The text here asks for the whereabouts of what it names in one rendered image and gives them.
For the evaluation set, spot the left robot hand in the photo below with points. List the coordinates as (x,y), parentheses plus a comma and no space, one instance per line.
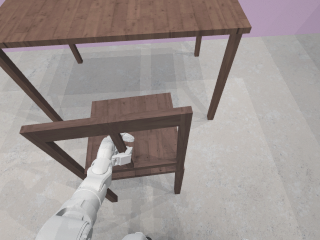
(109,151)

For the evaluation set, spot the chair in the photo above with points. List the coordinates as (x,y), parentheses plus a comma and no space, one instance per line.
(158,147)

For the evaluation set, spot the table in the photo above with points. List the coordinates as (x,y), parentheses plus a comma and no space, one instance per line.
(35,23)

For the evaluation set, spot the robot left forearm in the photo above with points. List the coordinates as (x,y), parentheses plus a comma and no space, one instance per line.
(89,196)

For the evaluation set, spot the left robot upper arm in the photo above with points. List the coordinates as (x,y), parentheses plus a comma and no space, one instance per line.
(64,228)

